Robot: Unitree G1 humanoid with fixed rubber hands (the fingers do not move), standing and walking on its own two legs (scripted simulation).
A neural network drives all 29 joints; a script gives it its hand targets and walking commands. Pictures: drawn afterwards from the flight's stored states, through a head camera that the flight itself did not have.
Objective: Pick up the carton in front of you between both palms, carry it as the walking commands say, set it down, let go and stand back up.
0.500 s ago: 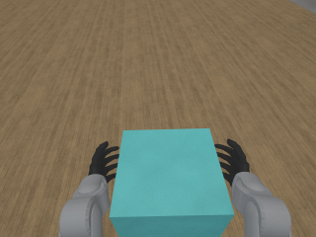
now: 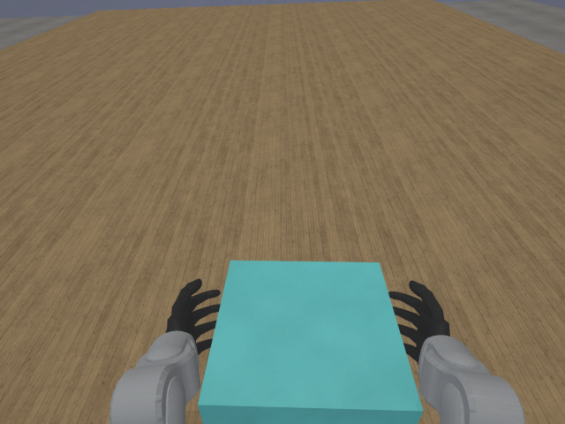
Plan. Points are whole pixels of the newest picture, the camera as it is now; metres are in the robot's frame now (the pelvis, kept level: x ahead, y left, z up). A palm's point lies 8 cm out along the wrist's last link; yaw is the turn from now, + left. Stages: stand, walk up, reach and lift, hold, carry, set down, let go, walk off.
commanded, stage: carry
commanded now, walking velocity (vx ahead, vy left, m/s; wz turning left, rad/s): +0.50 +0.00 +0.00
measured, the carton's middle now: (303, 378) +0.22 +0.00 +0.00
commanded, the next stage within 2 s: none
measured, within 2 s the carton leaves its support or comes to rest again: neither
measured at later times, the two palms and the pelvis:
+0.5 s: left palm (208, 188) +0.56 +0.18 +0.09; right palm (360, 188) +0.54 -0.12 +0.09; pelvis +0.33 +0.04 +0.00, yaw -3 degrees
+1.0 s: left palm (242, 122) +0.86 +0.14 +0.09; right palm (355, 122) +0.86 -0.16 +0.09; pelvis +0.64 +0.00 -0.01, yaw -1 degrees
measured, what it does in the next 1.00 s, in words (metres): walks ahead: left foot, then right foot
